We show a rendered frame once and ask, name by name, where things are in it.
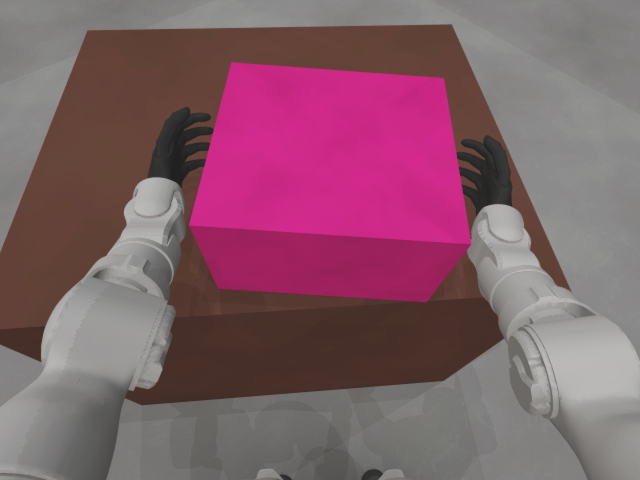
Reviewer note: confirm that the robot right upper arm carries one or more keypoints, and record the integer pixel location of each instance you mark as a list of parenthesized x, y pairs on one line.
[(581, 374)]

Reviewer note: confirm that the right robot hand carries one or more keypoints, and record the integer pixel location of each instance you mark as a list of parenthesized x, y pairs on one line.
[(493, 185)]

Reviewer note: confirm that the right robot forearm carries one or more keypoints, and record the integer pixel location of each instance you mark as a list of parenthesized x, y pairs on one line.
[(511, 279)]

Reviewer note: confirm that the left robot hand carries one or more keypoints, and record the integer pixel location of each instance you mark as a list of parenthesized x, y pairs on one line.
[(169, 155)]

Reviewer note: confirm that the left robot forearm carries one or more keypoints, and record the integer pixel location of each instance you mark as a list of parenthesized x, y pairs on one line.
[(146, 255)]

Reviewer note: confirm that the pedestal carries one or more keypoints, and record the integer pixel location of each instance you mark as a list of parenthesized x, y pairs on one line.
[(235, 343)]

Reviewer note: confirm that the carton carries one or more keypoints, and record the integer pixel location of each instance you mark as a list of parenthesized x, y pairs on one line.
[(332, 183)]

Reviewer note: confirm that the robot left upper arm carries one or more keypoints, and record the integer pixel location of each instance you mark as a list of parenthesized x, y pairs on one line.
[(64, 425)]

